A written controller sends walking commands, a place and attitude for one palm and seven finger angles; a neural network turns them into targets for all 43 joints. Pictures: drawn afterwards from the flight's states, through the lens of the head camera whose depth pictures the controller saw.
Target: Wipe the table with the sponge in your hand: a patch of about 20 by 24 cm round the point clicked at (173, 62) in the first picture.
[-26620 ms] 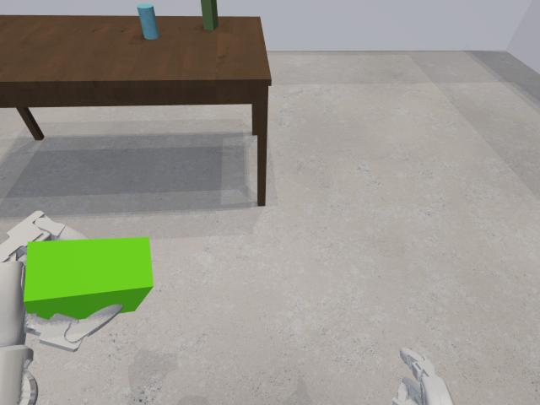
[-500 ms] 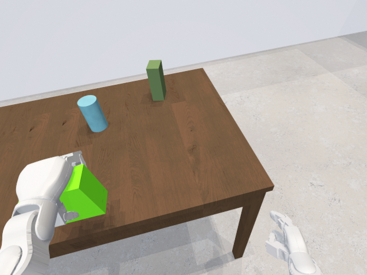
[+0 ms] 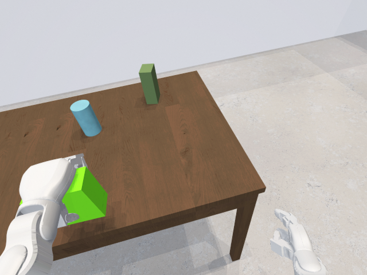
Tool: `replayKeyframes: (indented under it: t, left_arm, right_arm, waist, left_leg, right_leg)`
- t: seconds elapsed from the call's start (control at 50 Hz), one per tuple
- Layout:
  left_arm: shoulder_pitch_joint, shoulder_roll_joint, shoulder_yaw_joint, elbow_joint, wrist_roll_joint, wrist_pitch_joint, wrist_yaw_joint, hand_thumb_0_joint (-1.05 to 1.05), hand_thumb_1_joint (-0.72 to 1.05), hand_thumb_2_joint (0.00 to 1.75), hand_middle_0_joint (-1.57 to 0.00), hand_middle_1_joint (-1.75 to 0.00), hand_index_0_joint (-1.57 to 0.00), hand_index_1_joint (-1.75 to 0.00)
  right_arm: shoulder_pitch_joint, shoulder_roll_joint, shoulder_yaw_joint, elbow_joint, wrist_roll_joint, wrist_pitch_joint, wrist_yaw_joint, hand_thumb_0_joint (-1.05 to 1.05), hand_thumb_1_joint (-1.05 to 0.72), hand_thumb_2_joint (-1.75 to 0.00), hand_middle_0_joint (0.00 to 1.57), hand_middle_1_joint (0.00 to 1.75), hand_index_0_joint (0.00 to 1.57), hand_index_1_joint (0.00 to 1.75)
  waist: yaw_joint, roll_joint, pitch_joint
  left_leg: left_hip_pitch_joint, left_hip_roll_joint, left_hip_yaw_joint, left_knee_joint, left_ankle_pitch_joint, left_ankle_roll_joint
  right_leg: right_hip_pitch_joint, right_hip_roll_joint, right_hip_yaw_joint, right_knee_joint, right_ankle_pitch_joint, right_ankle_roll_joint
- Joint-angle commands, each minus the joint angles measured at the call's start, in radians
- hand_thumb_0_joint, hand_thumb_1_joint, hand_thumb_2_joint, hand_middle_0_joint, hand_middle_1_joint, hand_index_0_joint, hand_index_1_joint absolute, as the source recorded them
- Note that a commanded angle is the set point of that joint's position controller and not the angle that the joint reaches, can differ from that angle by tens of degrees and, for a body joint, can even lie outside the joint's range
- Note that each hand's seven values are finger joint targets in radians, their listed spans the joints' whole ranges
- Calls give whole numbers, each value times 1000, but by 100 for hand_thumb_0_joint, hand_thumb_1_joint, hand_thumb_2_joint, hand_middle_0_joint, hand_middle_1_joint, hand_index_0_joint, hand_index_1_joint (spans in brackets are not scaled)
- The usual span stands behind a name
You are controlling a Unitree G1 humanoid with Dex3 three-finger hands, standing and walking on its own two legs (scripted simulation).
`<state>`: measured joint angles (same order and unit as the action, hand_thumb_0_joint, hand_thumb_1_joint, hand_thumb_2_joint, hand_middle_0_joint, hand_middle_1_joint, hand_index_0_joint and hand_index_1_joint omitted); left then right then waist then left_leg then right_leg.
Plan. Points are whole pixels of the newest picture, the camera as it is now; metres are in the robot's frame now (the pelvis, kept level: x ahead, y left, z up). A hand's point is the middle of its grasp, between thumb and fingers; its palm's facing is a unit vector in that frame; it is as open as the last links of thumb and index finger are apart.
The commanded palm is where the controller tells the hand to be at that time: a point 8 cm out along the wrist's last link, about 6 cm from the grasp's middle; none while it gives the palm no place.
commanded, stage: move the sponge above the wiping area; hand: left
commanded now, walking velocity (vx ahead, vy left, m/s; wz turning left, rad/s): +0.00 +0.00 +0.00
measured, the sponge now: (73, 202) +0.21 +0.29 +0.06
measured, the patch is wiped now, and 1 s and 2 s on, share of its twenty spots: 0.00 0.00 0.00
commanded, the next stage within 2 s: none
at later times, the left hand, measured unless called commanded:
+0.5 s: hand (70, 196) +0.21 +0.28 +0.09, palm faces +0.03 -0.09 -1.00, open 10.0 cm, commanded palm +0.19 +0.27 +0.15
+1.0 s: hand (79, 194) +0.23 +0.28 +0.07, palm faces +0.00 -0.10 -1.00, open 10.0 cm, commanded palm +0.21 +0.27 +0.14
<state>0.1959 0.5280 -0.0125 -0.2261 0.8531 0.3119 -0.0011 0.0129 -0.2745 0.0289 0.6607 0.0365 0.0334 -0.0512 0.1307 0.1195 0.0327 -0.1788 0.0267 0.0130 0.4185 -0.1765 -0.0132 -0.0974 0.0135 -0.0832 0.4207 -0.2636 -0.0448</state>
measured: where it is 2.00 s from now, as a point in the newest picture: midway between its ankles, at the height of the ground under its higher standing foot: outside the picture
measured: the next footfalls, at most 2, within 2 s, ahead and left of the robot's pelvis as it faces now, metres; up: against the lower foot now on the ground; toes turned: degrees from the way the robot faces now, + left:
none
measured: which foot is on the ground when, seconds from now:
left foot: down 0.00-1.00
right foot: down 0.00-1.00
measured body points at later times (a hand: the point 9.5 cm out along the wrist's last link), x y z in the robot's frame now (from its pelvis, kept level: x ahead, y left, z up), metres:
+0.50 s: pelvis -0.01 +0.00 +0.00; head -0.01 -0.04 +0.45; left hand +0.21 +0.28 +0.14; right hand +0.24 -0.20 -0.09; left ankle +0.03 +0.13 -0.74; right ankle -0.02 -0.09 -0.74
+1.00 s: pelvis -0.01 +0.01 +0.00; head -0.02 -0.04 +0.45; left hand +0.23 +0.28 +0.13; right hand +0.24 -0.20 -0.09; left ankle +0.03 +0.13 -0.74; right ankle -0.02 -0.09 -0.74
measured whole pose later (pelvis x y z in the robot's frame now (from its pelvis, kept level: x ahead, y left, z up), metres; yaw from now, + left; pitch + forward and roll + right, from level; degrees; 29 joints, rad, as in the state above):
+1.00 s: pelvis -0.01 +0.01 +0.00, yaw +0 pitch -3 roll +0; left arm 0.08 0.44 -0.11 -0.06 0.92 0.34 0.04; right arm 0.02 -0.27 0.02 0.68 0.05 0.04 -0.04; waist 0.12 0.12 0.02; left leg -0.20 0.02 0.01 0.42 -0.16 0.00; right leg -0.12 0.00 -0.08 0.43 -0.25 -0.04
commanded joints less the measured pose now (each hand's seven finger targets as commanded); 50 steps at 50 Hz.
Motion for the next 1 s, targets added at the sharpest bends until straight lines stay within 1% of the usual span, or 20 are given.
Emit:
replayKeyframes:
  t: [0.0, 0.06, 0.1, 0.16, 0.18, 0.36, 0.38, 0.46, 0.48, 0.56, 0.6, 0.68, 0.76, 0.78, 0.8, 0.86, 0.88, 0.94, 0.96, 0.98]
  left_arm:
    - [-179, 230, 174, -194, 16, 3, 52, 0, 10, 130, -120, -160, -120, -160]
    - [-183, 255, 200, -218, 24, 10, 56, 0, 10, 130, -120, -160, -120, -160]
    - [-202, 218, 156, -175, 22, 12, 53, 0, 10, 130, -120, -160, -120, -160]
    - [-219, 272, 207, -178, 35, 10, 57, 0, 10, 130, -120, -160, -120, -160]
    - [-211, 207, 148, -200, 29, 4, 56, 0, 10, 130, -120, -160, -120, -160]
    - [-201, 232, 177, -178, 46, -6, 80, 0, 10, 130, -120, -160, -120, -160]
    - [-223, 181, 125, -178, 48, -5, 77, 0, 10, 130, -120, -160, -120, -160]
    - [-228, 204, 147, -178, 59, -5, 91, 0, 10, 130, -120, -160, -120, -160]
    - [-256, 140, 80, -164, 59, -3, 88, 0, 10, 130, -120, -160, -120, -160]
    - [-289, 152, 81, -142, 68, 1, 96, 0, 10, 130, -120, -160, -120, -160]
    - [-345, 148, 62, -87, 77, 5, 98, 0, 10, 130, -120, -160, -120, -160]
    - [-381, 139, 56, -83, 93, 13, 107, 0, 10, 130, -120, -160, -120, -160]
    - [-334, 186, 113, -58, 91, 24, 112, 0, 10, 130, -120, -160, -120, -160]
    - [-339, 133, 63, -57, 89, 30, 105, 0, 10, 130, -120, -160, -120, -160]
    - [-344, 123, 49, -45, 86, 29, 102, 0, 10, 130, -120, -160, -120, -160]
    - [-324, 142, 66, -49, 87, 38, 94, 0, 10, 130, -120, -160, -120, -160]
    - [-353, 93, 13, -61, 86, 35, 88, 0, 10, 130, -120, -160, -120, -160]
    - [-367, 93, 3, -59, 92, 14, 90, 0, 10, 130, -120, -160, -120, -160]
    - [-351, 137, 54, -67, 97, 12, 98, 0, 10, 130, -120, -160, -120, -160]
    - [-351, 109, 27, -71, 98, 7, 99, 0, 10, 130, -120, -160, -120, -160]
  right_arm:
    - [-197, -81, -30, -183, 1, -58, -2, 0, -90, -90, 20, 30, 20, 30]
    - [-234, -82, -31, -185, 2, -56, -3, 0, -90, -90, 20, 30, 20, 30]
    - [-195, -81, -34, -182, 5, -56, -7, 0, -90, -90, 20, 30, 20, 30]
    - [-235, -87, -31, -180, 3, -57, -9, 0, -90, -90, 20, 30, 20, 30]
    - [-210, -80, -34, -192, 3, -59, -10, 0, -90, -90, 20, 30, 20, 30]
    - [-222, -82, -38, -179, 3, -62, -2, 0, -90, -90, 20, 30, 20, 30]
    - [-209, -77, -35, -184, 0, -61, -2, 0, -90, -90, 20, 30, 20, 30]
    - [-231, -77, -37, -175, 3, -61, 0, 0, -90, -90, 20, 30, 20, 30]
    - [-213, -72, -35, -177, 3, -62, -1, 0, -90, -90, 20, 30, 20, 30]
    - [-237, -71, -37, -169, 7, -66, -2, 0, -90, -90, 20, 30, 20, 30]
    - [-208, -75, -38, -155, 8, -64, -7, 0, -90, -90, 20, 30, 20, 30]
    - [-229, -72, -34, -163, 5, -63, -9, 0, -90, -90, 20, 30, 20, 30]
    - [-234, -79, -36, -150, 6, -52, -3, 0, -90, -90, 20, 30, 20, 30]
    - [-229, -74, -31, -159, 6, -51, 0, 0, -90, -90, 20, 30, 20, 30]
    - [-220, -73, -34, -154, 10, -51, 1, 0, -90, -90, 20, 30, 20, 30]
    - [-238, -79, -35, -159, 10, -46, 3, 0, -90, -90, 20, 30, 20, 30]
    - [-229, -74, -32, -167, 11, -49, 4, 0, -90, -90, 20, 30, 20, 30]
    - [-200, -77, -42, -163, 11, -50, 2, 0, -90, -90, 20, 30, 20, 30]
    - [-216, -78, -42, -161, 9, -52, 3, 0, -90, -90, 20, 30, 20, 30]
    - [-204, -75, -39, -171, 6, -55, 2, 0, -90, -90, 20, 30, 20, 30]
  waist:
    - [-7, -70, -205]
    - [4, -40, -201]
    - [-18, -75, -181]
    - [5, -56, -192]
    - [-7, -47, -219]
    - [4, -34, -194]
    - [-3, -47, -205]
    - [3, -25, -196]
    - [-12, -43, -195]
    - [-5, -32, -176]
    - [-22, -67, -190]
    - [-3, -43, -225]
    - [5, -22, -220]
    - [0, -35, -225]
    - [-14, -46, -208]
    - [-2, -41, -196]
    - [-13, -43, -211]
    - [-23, -60, -220]
    - [-10, -41, -217]
    - [-10, -53, -235]
  left_leg:
    - [109, -52, -40, -2, 221, 56]
    - [118, -55, -45, -4, 213, 56]
    - [103, -50, -36, -3, 199, 57]
    - [116, -58, -47, -8, 186, 56]
    - [118, -54, -32, 1, 200, 61]
    - [114, -52, -51, -13, 175, 54]
    - [109, -52, -42, -12, 177, 56]
    - [118, -51, -60, -24, 163, 51]
    - [111, -47, -47, -22, 156, 55]
    - [117, -46, -65, -42, 112, 52]
    - [106, -45, -51, -43, 98, 52]
    - [116, -52, -48, -44, 108, 54]
    - [110, -53, -58, -47, 128, 49]
    - [103, -55, -49, -40, 139, 51]
    - [99, -50, -49, -41, 132, 50]
    - [102, -54, -59, -43, 121, 50]
    - [101, -53, -49, -38, 125, 54]
    - [110, -51, -50, -30, 132, 58]
    - [117, -50, -60, -36, 125, 55]
    - [113, -53, -48, -25, 143, 60]
  right_leg:
    - [-23, -20, 119, -77, 254, -10]
    - [-23, -9, 151, -78, 238, -22]
    - [-40, -18, 123, -80, 225, -9]
    - [-37, -7, 158, -86, 201, -22]
    - [-25, -17, 116, -73, 227, -13]
    - [-47, -3, 146, -83, 179, -26]
    - [-47, -11, 105, -78, 182, -17]
    - [-54, 1, 138, -86, 150, -29]
    - [-66, -6, 98, -84, 143, -19]
    - [-78, 6, 127, -96, 87, -30]
    - [-77, -2, 101, -97, 77, -19]
    - [-54, 0, 92, -90, 89, -25]
    - [-39, 7, 126, -91, 112, -34]
    - [-38, 1, 91, -83, 127, -28]
    - [-54, 0, 94, -87, 119, -24]
    - [-57, 7, 122, -91, 111, -31]
    - [-59, 1, 90, -84, 121, -25]
    - [-70, -1, 96, -83, 131, -20]
    - [-66, 10, 121, -86, 114, -32]
    - [-56, 2, 90, -77, 142, -26]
